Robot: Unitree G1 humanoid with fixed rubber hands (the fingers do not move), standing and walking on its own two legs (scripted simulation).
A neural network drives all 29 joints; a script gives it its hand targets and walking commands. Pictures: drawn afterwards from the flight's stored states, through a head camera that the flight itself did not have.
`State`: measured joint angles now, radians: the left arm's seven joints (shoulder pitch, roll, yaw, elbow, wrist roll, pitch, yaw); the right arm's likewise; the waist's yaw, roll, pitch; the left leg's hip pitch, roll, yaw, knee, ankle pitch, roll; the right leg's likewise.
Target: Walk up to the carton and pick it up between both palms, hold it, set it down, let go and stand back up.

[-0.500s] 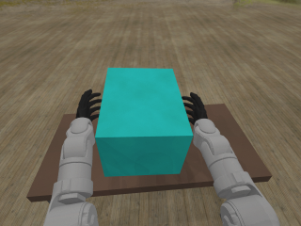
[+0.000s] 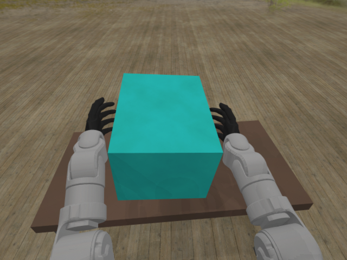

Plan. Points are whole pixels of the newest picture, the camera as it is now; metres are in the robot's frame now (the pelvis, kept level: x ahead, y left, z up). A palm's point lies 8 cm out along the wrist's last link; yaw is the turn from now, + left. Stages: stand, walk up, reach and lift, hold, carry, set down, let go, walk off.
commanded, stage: reach and lift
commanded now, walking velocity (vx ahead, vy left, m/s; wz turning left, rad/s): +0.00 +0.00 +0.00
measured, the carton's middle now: (162, 132) +0.44 +0.02 +0.12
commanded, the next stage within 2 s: hold in 0.12 s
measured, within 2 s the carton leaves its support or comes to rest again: neither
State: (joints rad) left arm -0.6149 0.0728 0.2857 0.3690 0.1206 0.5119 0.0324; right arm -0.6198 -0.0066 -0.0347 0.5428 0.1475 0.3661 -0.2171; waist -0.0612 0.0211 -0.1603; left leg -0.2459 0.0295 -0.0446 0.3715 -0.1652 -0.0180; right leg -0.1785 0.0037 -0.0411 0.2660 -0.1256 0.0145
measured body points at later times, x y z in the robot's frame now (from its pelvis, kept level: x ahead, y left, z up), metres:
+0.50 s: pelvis -0.01 +0.00 +0.00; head -0.07 +0.01 +0.45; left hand +0.37 +0.18 +0.20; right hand +0.36 -0.14 +0.17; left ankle +0.02 +0.13 -0.75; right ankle +0.01 -0.13 -0.75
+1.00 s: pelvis -0.01 +0.00 +0.00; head -0.06 +0.01 +0.45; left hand +0.37 +0.18 +0.21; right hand +0.37 -0.14 +0.18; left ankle +0.02 +0.13 -0.75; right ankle +0.01 -0.13 -0.75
